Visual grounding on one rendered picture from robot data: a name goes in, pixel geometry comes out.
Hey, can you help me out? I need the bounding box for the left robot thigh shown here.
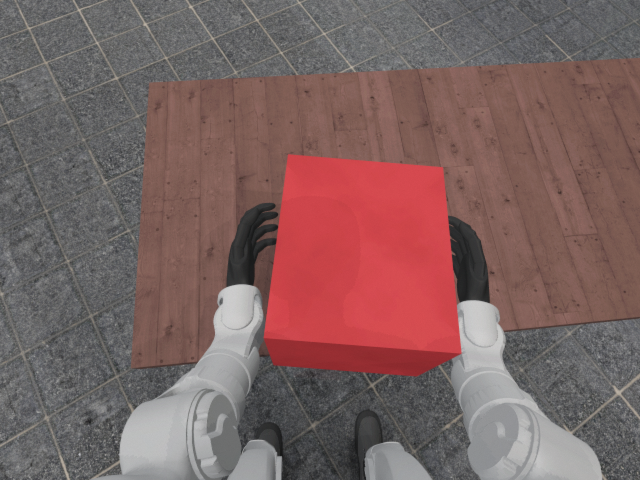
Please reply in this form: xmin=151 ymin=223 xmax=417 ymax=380
xmin=227 ymin=449 xmax=282 ymax=480

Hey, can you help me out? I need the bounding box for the carton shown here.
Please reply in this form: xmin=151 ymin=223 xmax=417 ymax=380
xmin=264 ymin=154 xmax=462 ymax=377

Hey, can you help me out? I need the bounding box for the robot right hand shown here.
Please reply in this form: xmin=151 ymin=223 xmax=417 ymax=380
xmin=448 ymin=216 xmax=490 ymax=303

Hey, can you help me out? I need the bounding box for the robot left hand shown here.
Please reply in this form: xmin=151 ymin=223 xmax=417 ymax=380
xmin=226 ymin=203 xmax=278 ymax=287

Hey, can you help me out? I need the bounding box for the table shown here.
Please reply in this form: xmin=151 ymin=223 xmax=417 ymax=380
xmin=131 ymin=58 xmax=640 ymax=369

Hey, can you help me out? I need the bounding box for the robot right shin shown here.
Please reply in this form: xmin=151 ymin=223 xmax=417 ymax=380
xmin=364 ymin=442 xmax=404 ymax=476

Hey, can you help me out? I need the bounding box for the right robot upper arm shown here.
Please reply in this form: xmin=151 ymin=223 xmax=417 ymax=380
xmin=467 ymin=403 xmax=602 ymax=480

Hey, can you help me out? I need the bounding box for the left robot upper arm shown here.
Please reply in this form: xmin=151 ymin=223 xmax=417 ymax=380
xmin=90 ymin=388 xmax=242 ymax=480

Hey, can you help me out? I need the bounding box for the robot left forearm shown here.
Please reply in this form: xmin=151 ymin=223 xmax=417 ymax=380
xmin=120 ymin=284 xmax=266 ymax=471

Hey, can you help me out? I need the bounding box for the robot right forearm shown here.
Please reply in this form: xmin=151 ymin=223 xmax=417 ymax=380
xmin=451 ymin=300 xmax=549 ymax=442

